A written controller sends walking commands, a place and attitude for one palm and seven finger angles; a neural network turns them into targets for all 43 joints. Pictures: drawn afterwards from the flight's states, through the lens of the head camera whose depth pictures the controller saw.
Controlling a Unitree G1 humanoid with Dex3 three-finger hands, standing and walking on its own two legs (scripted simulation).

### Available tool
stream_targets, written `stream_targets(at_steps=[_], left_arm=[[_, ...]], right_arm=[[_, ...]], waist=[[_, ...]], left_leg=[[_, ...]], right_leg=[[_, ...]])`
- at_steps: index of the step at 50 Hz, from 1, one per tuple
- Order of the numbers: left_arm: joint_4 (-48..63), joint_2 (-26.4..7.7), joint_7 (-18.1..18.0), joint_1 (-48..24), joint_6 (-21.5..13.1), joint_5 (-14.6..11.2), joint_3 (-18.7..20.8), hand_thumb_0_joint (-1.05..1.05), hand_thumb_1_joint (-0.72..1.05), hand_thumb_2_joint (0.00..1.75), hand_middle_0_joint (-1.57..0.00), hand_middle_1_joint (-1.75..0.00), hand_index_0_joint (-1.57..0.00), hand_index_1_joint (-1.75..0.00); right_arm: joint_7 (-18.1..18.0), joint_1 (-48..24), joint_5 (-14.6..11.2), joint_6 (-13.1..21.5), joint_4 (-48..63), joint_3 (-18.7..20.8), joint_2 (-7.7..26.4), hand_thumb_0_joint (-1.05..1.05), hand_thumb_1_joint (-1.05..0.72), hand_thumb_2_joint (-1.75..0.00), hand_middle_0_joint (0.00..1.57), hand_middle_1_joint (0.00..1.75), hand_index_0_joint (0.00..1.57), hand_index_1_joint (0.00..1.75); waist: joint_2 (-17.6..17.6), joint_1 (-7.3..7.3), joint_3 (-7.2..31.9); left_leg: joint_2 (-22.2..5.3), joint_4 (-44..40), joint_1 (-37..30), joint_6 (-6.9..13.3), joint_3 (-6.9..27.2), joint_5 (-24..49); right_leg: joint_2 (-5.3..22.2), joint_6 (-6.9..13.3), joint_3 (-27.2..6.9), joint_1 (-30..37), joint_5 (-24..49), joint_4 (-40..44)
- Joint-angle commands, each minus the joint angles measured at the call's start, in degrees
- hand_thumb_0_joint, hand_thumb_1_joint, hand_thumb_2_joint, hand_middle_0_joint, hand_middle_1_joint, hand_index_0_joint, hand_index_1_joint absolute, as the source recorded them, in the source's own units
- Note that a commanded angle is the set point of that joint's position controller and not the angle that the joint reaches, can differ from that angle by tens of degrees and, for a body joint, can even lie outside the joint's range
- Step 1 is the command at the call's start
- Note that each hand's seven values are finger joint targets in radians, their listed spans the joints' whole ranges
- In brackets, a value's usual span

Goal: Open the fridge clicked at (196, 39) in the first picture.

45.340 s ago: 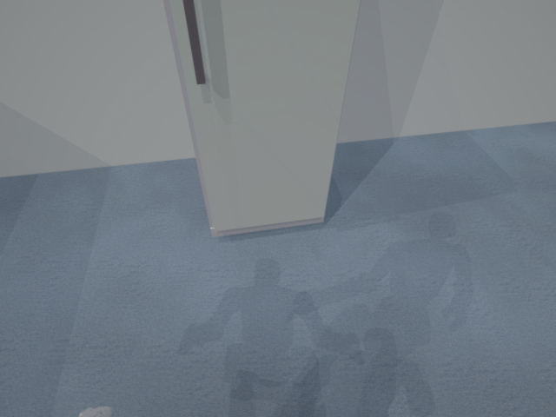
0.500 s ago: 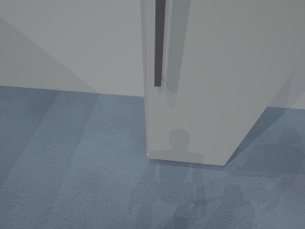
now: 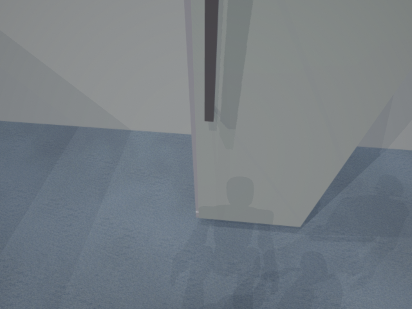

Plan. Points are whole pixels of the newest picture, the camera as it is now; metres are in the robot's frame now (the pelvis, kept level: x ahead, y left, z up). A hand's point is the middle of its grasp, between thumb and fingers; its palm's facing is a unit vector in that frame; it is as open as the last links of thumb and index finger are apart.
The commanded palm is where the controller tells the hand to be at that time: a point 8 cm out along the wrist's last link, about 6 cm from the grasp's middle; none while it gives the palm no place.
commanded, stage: take the last steps up to it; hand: left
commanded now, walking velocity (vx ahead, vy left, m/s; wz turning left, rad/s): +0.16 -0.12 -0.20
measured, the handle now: (212, 21) +0.59 +0.02 +0.26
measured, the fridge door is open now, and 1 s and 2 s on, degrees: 0 0 0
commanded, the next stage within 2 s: come to a stop and stand still in 0.16 s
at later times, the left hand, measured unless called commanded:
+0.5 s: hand out of the picture +0.07 +0.10 -0.18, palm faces -0.01 -0.98 -0.22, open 7.3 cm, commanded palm none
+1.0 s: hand out of the picture +0.12 +0.18 -0.18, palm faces +0.00 -0.96 -0.27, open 7.3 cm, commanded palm none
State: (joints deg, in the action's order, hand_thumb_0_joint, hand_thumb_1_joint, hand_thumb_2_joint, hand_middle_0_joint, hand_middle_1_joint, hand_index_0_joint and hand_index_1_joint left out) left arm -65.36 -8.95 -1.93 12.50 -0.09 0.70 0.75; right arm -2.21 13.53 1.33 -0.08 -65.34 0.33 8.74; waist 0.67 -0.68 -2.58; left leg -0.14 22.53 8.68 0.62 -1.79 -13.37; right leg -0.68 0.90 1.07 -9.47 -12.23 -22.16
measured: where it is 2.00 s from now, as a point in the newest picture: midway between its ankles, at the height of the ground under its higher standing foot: outside the picture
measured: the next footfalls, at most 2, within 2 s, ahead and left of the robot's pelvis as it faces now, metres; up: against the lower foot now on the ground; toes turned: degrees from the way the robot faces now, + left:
left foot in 0.76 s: +0.13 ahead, +0.09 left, +0.00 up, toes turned +1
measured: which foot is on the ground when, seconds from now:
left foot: down 0.00-0.28, up 0.30-0.74, down 0.76-1.00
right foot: down 0.00-1.00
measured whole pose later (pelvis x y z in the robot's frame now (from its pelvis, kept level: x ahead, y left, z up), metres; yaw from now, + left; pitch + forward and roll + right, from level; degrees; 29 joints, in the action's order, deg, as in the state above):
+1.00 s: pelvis +0.06 -0.02 -0.01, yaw -2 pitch +0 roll +1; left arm -57.4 -11.8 -2.2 10.4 1.2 1.5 2.7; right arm -1.8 8.3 1.6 -1.5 -58.0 1.9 9.2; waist -0.5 1.3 -5.6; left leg 0.4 30.1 16.8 1.3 -3.4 -13.3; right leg 1.6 0.2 -1.0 -12.9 -18.8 -32.2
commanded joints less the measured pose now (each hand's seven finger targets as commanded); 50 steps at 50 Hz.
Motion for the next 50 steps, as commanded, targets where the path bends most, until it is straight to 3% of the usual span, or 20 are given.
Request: stream_targets(at_steps=[1, 6, 9, 12, 13, 14, 15, 16, 20, 27, 32, 36, 37, 38, 39, 40, 41, 45, 48, 50], left_arm=[[1.42, -5.1, 0.38, 3.42, 0.01, 0.16, 1.5, 0.0, 0.9, 0.9, -0.2, -0.3, -0.2, -0.3], [5.12, -4.48, 2.05, 1.53, 1.75, 1.41, 3.01, 0.0, 0.9, 0.9, -0.2, -0.3, -0.2, -0.3], [7.65, -3.83, 2.84, -0.55, 1.5, 1.34, 3.67, 0.0, 0.9, 0.9, -0.2, -0.3, -0.2, -0.3], [5.56, -3.25, 3.27, 7.18, 0.69, 1.05, 4.22, 0.0, 0.9, 0.9, -0.2, -0.3, -0.2, -0.3], [4.33, -5.52, 2.78, 10.63, 0.08, 1.26, 4.64, 0.0, 0.9, 0.9, -0.2, -0.3, -0.2, -0.3], [2.84, -10.35, 1.65, 14.0, -0.41, 1.29, 5.45, 0.0, 0.9, 0.9, -0.2, -0.3, -0.2, -0.3], [2.32, -10.28, 0.88, 14.53, -0.61, 0.63, 4.84, 0.0, 0.9, 0.9, -0.2, -0.3, -0.2, -0.3], [3.06, -9.8, 0.64, 10.65, -0.67, 0.57, 4.17, 0.0, 0.9, 0.9, -0.2, -0.3, -0.2, -0.3], [4.22, -6.8, -0.55, 4.46, -1.58, 0.69, 3.06, 0.0, 0.9, 0.9, -0.2, -0.3, -0.2, -0.3], [3.65, -8.89, -1.93, 7.01, -0.4, 0.76, 4.24, 0.0, 0.9, 0.9, -0.2, -0.3, -0.2, -0.3], [6.12, -9.51, -1.89, 4.05, 0.26, 1.28, 4.65, 0.0, 0.9, 0.9, -0.2, -0.3, -0.2, -0.3], [7.64, -9.61, -1.56, 1.17, 0.36, 0.61, 4.62, 0.0, 0.9, 0.9, -0.2, -0.3, -0.2, -0.3], [8.1, -8.72, -1.41, 1.61, 0.44, 0.29, 4.2, 0.0, 0.9, 0.9, -0.2, -0.3, -0.2, -0.3], [8.7, -6.18, -1.45, 3.78, 0.65, 0.06, 3.74, 0.0, 0.9, 0.9, -0.2, -0.3, -0.2, -0.3], [8.85, -4.27, -1.6, 4.28, 1.06, -0.38, 3.24, 0.0, 0.9, 0.9, -0.2, -0.3, -0.2, -0.3], [9.09, -4.81, -1.69, 3.85, 1.45, 0.12, 3.29, 0.0, 0.9, 0.9, -0.2, -0.3, -0.2, -0.3], [9.47, -4.43, -1.23, 2.99, 1.73, -0.04, 3.31, 0.0, 0.9, 0.9, -0.2, -0.3, -0.2, -0.3], [8.71, -3.97, 0.02, 2.78, 1.83, 0.45, 2.85, 0.0, 0.9, 0.9, -0.2, -0.3, -0.2, -0.3], [7.45, -4.93, 0.04, 6.32, 0.65, 0.83, 2.48, 0.0, 0.9, 0.9, -0.2, -0.3, -0.2, -0.3], [7.78, -8.98, -0.21, 3.06, -0.15, 1.01, 2.64, 0.0, 0.9, 0.9, -0.2, -0.3, -0.2, -0.3]], right_arm=[[-0.81, 4.53, 0.22, 0.14, 0.77, 1.26, 5.99, 0.0, -0.9, -0.9, 0.2, 0.3, 0.2, 0.3], [-1.42, 6.7, 0.97, -0.64, 1.95, 3.68, 11.25, 0.0, -0.9, -0.9, 0.2, 0.3, 0.2, 0.3], [-1.58, 7.3, 1.22, 0.38, 2.59, 4.1, 11.67, 0.0, -0.9, -0.9, 0.2, 0.3, 0.2, 0.3], [-1.65, 3.6, 0.97, 0.56, 3.54, 4.0, 11.31, 0.0, -0.9, -0.9, 0.2, 0.3, 0.2, 0.3], [-1.43, 3.53, 0.31, 0.6, 3.98, 3.7, 8.88, 0.0, -0.9, -0.9, 0.2, 0.3, 0.2, 0.3], [-1.02, 3.08, -0.34, 0.61, 5.54, 2.95, 4.5, 0.0, -0.9, -0.9, 0.2, 0.3, 0.2, 0.3], [-0.83, 1.62, -0.23, -0.04, 5.94, 2.87, 5.17, 0.0, -0.9, -0.9, 0.2, 0.3, 0.2, 0.3], [-0.48, 3.45, -0.36, -0.33, 4.97, 3.03, 4.52, 0.0, -0.9, -0.9, 0.2, 0.3, 0.2, 0.3], [-0.36, 4.66, -0.77, -1.01, 2.8, 2.14, 2.8, 0.0, -0.9, -0.9, 0.2, 0.3, 0.2, 0.3], [-0.28, 1.47, -0.53, -2.51, 5.83, 2.73, 4.61, 0.0, -0.9, -0.9, 0.2, 0.3, 0.2, 0.3], [0.36, -1.41, -0.39, -2.9, 8.68, 3.31, 4.59, 0.0, -0.9, -0.9, 0.2, 0.3, 0.2, 0.3], [0.47, 2.61, -0.31, -1.97, 8.39, 3.41, 5.05, 0.0, -0.9, -0.9, 0.2, 0.3, 0.2, 0.3], [0.36, 4.56, -0.05, -1.23, 7.98, 3.59, 7.09, 0.0, -0.9, -0.9, 0.2, 0.3, 0.2, 0.3], [0.16, 5.21, 0.09, -0.61, 8.16, 4.32, 10.64, 0.0, -0.9, -0.9, 0.2, 0.3, 0.2, 0.3], [-0.26, 4.11, -0.09, -0.96, 8.85, 4.37, 11.68, 0.0, -0.9, -0.9, 0.2, 0.3, 0.2, 0.3], [-0.24, 2.64, 0.57, -1.22, 9.0, 3.91, 11.37, 0.0, -0.9, -0.9, 0.2, 0.3, 0.2, 0.3], [-0.58, 0.24, 0.52, -0.94, 10.15, 3.45, 10.31, 0.0, -0.9, -0.9, 0.2, 0.3, 0.2, 0.3], [-0.54, -2.68, 0.9, -0.7, 10.05, 3.18, 9.78, 0.0, -0.9, -0.9, 0.2, 0.3, 0.2, 0.3], [-0.23, -2.58, -0.23, -0.51, 9.11, 3.44, 9.16, 0.0, -0.9, -0.9, 0.2, 0.3, 0.2, 0.3], [0.45, -2.13, -0.88, -0.76, 9.28, 2.96, 5.78, 0.0, -0.9, -0.9, 0.2, 0.3, 0.2, 0.3]], waist=[[-0.12, -0.14, -0.81], [7.99, -1.19, -6.31], [6.86, -1.13, -4.93], [3.79, 2.76, 0.82], [-4.79, 3.96, 1.49], [-18.94, 4.48, 1.2], [-15.09, 5.06, 0.38], [-10.06, 2.72, 0.07], [-2.64, 0.24, -1.54], [-7.54, 2.39, 1.91], [-7.69, 1.69, 0.06], [-8.02, -1.29, 3.02], [-3.68, -1.61, 6.06], [9.09, -0.99, 9.37], [14.68, -0.88, 9.13], [9.47, -1.0, 6.78], [8.54, 0.32, 4.33], [5.84, 1.81, 3.48], [0.82, 2.98, 6.92], [-8.67, 0.48, 3.43]], left_leg=[[-7.32, -3.81, -0.1, 1.78, 5.11, 0.06], [-18.69, -12.85, 2.57, 8.65, 17.58, -20.23], [-21.6, -10.81, -0.87, 10.7, 17.62, -7.45], [-15.2, 0.4, 3.51, 5.48, 5.98, 2.59], [-8.09, 9.03, 9.94, 2.4, 0.0, -1.18], [-0.29, 19.76, 20.48, -0.49, -6.07, -14.55], [-0.95, 28.84, 20.25, -0.22, -1.39, -21.67], [-2.01, 32.82, 17.91, -0.1, 1.19, -19.48], [-3.6, 27.81, 14.24, -0.58, 2.56, -12.65], [-0.34, 24.37, 17.31, -2.01, 0.89, -10.59], [-0.18, 23.95, 15.67, -2.04, 1.74, -10.73], [0.02, 5.32, 3.68, -1.19, -0.12, 5.61], [-4.37, 2.15, -3.92, 0.57, 2.18, 22.29], [-15.37, 3.07, -11.08, 5.86, 14.34, 42.07], [-21.85, -0.51, -7.43, 12.89, 18.49, 53.1], [-21.09, -0.78, -2.32, 14.22, 14.21, 41.7], [-19.97, -3.18, 2.16, 13.89, 15.68, 32.66], [-15.29, -2.68, 3.46, 10.65, 11.53, 25.14], [-9.62, 3.35, 2.0, 5.76, 7.41, 17.04], [-2.95, 6.35, 5.68, 0.58, 2.19, -0.11]], right_leg=[[4.17, 1.42, -3.81, -3.42, -0.77, 1.95], [-0.37, 0.87, 1.16, -14.29, -10.96, -15.99], [2.48, 1.15, -1.93, -17.81, -14.02, -19.7], [0.95, 0.89, 0.42, -1.51, -3.94, -4.63], [3.99, 1.7, -5.29, 6.16, 0.76, 2.66], [15.25, 4.75, -20.15, 12.03, 7.9, 7.86], [20.32, 8.27, -23.48, 8.99, 14.51, 8.53], [19.53, 11.18, -20.09, 4.55, 10.24, 8.27], [16.54, 10.32, -11.71, 2.23, 34.28, 4.39], [18.3, 7.72, -9.56, 12.74, 57.45, -1.77], [18.54, 10.24, -8.96, 8.31, 50.15, -1.83], [13.35, 5.58, -4.87, 4.46, 41.15, -8.51], [9.57, 2.72, -2.06, 0.64, 30.16, -12.86], [4.27, -0.38, 1.44, -8.22, 5.72, -19.39], [1.19, -1.58, 0.37, -9.21, -25.43, -27.76], [1.58, -0.52, -2.96, -7.81, -27.19, -32.98], [1.67, -0.78, -3.17, -8.57, -25.13, -33.47], [2.13, -0.98, -1.24, -5.48, -16.84, -22.06], [1.68, -1.0, -1.29, 1.1, -0.24, -2.84], [11.79, 2.79, -13.36, -1.69, 6.04, 3.85]])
